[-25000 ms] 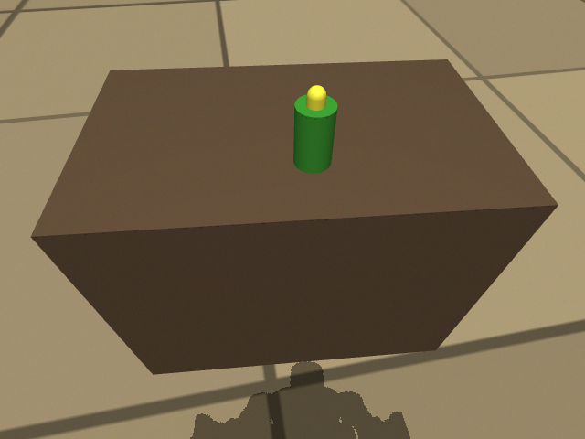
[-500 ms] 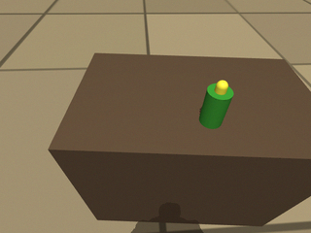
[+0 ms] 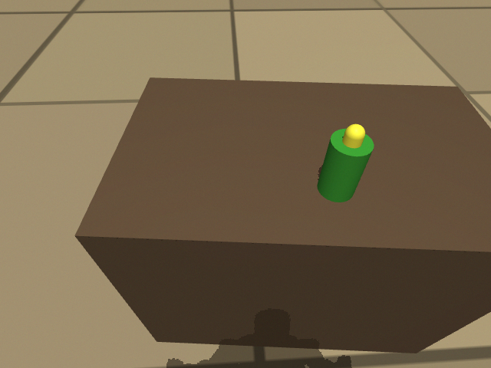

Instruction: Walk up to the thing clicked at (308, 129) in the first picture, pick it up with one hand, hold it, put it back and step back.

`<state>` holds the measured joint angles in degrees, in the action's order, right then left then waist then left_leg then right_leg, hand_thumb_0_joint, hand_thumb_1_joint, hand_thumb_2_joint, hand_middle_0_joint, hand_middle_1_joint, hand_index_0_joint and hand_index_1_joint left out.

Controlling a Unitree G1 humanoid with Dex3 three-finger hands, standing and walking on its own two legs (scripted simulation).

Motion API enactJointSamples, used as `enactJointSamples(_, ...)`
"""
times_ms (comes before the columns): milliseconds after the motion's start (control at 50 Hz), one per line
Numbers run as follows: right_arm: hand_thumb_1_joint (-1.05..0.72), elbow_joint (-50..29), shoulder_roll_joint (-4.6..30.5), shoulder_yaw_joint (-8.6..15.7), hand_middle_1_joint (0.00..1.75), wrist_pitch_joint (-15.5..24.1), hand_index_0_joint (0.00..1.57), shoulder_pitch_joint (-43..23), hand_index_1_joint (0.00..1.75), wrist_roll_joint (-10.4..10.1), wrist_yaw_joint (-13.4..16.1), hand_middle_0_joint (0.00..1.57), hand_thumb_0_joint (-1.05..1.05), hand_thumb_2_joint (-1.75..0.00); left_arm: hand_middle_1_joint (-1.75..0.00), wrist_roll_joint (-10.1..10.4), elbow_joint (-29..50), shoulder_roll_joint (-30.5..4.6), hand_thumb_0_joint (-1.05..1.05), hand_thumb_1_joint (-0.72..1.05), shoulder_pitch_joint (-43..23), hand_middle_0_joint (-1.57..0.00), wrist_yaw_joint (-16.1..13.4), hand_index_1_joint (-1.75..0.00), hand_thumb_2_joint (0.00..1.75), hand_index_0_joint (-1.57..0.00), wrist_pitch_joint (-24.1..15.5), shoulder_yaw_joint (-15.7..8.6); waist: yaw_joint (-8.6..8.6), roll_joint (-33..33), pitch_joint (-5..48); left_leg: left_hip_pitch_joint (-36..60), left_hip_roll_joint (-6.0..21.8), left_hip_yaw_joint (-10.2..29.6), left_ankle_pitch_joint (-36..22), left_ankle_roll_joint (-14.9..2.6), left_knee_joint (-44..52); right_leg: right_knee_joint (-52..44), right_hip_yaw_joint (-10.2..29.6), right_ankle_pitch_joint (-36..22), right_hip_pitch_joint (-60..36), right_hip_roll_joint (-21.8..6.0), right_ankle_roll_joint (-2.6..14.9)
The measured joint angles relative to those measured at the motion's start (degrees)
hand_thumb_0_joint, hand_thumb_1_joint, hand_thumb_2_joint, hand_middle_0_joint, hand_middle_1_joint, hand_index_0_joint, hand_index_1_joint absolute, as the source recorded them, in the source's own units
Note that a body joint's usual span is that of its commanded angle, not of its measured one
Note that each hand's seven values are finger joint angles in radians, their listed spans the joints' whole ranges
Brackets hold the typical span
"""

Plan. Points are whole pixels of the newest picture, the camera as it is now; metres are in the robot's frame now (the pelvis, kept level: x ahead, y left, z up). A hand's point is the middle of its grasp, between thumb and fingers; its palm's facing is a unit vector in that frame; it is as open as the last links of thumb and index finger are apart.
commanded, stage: home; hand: right
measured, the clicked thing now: (345, 160) +0.48 -0.19 +0.05
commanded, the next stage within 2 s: stand in 0.68 s
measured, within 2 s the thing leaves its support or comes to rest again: neither
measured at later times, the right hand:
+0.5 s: hand out of the picture +0.08 -0.25 -0.15, palm faces -0.05 +0.93 -0.35, open 17.5 cm
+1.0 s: hand out of the picture +0.08 -0.25 -0.16, palm faces -0.04 +0.94 -0.35, open 15.2 cm
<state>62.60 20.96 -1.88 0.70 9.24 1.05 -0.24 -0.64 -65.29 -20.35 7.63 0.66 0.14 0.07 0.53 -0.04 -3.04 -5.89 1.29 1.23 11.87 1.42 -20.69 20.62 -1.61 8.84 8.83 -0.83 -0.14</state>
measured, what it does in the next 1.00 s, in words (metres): stands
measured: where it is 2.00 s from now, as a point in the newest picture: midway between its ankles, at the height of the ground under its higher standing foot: outside the picture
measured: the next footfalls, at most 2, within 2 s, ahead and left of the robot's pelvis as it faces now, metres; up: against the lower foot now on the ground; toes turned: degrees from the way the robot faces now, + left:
none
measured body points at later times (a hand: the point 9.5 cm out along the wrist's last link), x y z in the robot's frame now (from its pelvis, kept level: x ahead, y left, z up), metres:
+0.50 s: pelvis +0.01 +0.00 +0.00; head +0.01 +0.00 +0.45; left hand +0.08 +0.30 -0.13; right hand +0.08 -0.30 -0.13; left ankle +0.00 +0.14 -0.75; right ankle +0.03 -0.12 -0.75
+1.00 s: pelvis +0.01 +0.00 +0.00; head +0.01 +0.00 +0.45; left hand +0.08 +0.30 -0.13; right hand +0.08 -0.30 -0.13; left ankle +0.00 +0.14 -0.75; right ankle +0.03 -0.12 -0.75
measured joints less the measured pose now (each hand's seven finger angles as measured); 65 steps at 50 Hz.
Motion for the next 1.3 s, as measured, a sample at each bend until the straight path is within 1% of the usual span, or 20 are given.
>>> enactJointSamples(300,0.55,0.52,-0.07,0.14,0.05,-0.11,0.05,-1.68,0.05,-0.11,0.23,0.05,-0.01,-0.04,-0.3,0.04,0.01,0.37,0.01,0.9,-1.9,-0.2,-0.21,-0.3,0.9,-0.2,-0.11,0.0,-0.17,-0.13,0.05,1.69,0.02,-0.13,0.05,0.0,1.41,-1.1,0.1,0.18,-1.51,0.01,-0.14)
enactJointSamples(800,0.55,1.36,-0.44,0.74,0.05,-0.19,0.05,-0.97,0.05,-0.03,0.16,0.05,-0.01,-0.04,-0.3,0.1,-0.27,0.18,0.01,0.9,-1.12,-0.2,-0.28,-0.3,0.9,-0.2,-0.01,-0.21,-0.23,-0.04,-0.22,2.3,-0.21,-0.41,-0.33,-0.14,2.54,-1.47,0.37,0.13,-1.69,-0.21,-0.25)
enactJointSamples(860,0.53,1.31,-0.44,0.83,0.07,-0.22,0.07,-1.04,0.07,-0.04,0.14,0.07,-0.01,-0.06,-0.3,0.12,-0.18,0.17,0.01,0.9,-1.04,-0.2,-0.33,-0.3,0.9,-0.2,-0.08,-0.15,-0.25,-0.08,-0.14,2.29,-0.18,-0.38,-0.32,-0.12,2.52,-1.54,0.34,0.11,-1.73,-0.18,-0.25)
enactJointSamples(920,0.45,1.24,-0.42,0.89,0.13,-0.29,0.11,-1.14,0.14,-0.02,0.11,0.11,-0.01,-0.14,-0.3,0.12,-0.08,0.17,0.01,0.9,-0.98,-0.2,-0.36,-0.3,0.9,-0.2,-0.11,-0.13,-0.25,-0.09,-0.04,2.25,-0.12,-0.39,-0.25,-0.11,2.41,-1.55,0.35,0.1,-1.74,-0.12,-0.22)
enactJointSamples(980,0.31,1.17,-0.37,0.9,0.19,-0.27,0.15,-1.25,0.2,-0.02,0.1,0.15,-0.01,-0.28,-0.3,0.1,0.03,0.23,0.01,0.9,-0.94,-0.2,-0.37,-0.3,0.9,-0.2,-0.14,-0.1,-0.26,-0.12,0.06,2.26,-0.09,-0.44,-0.25,-0.11,2.43,-1.61,0.4,0.04,-1.75,-0.08,-0.22)
enactJointSamples(1080,0.0,1.08,-0.43,0.92,0.25,-0.26,0.18,-1.34,0.26,-0.06,0.07,0.18,-0.01,-0.57,-0.3,0.13,0.16,0.27,0.01,0.9,-0.95,-0.2,-0.39,-0.3,0.9,-0.2,-0.23,-0.07,-0.27,-0.09,0.13,2.36,-0.08,-0.49,-0.32,-0.09,2.52,-1.6,0.45,0.01,-1.78,-0.08,-0.21)
enactJointSamples(1140,-0.22,1.05,-0.49,0.92,0.27,-0.27,0.19,-1.32,0.28,-0.03,0.06,0.19,0.0,-0.7,-0.3,0.14,0.25,0.28,0.01,0.9,-0.94,-0.2,-0.39,-0.3,0.9,-0.2,-0.24,-0.08,-0.26,-0.08,0.19,2.32,-0.06,-0.53,-0.33,-0.08,2.49,-1.59,0.49,-0.02,-1.73,-0.05,-0.2)
enactJointSamples(1220,-0.5,1.13,-0.55,0.99,0.29,-0.31,0.2,-1.25,0.29,0.01,0.0,0.2,0.0,-0.81,-0.3,0.13,0.34,0.3,0.01,0.9,-0.93,-0.2,-0.36,-0.3,0.9,-0.2,-0.25,-0.08,-0.22,-0.1,0.13,2.23,-0.04,-0.58,-0.33,-0.09,2.45,-1.58,0.54,-0.05,-1.63,-0.03,-0.19)
enactJointSamples(1300,-0.7,1.25,-0.58,1.09,0.29,-0.34,0.2,-1.11,0.3,-0.01,-0.05,0.2,0.0,-0.86,-0.3,0.11,0.33,0.28,0.01,0.9,-0.83,-0.2,-0.35,-0.3,0.9,-0.2,-0.22,-0.14,-0.26,-0.09,0.01,2.26,-0.05,-0.62,-0.38,-0.08,2.54,-1.6,0.58,-0.09,-1.61,-0.03,-0.18)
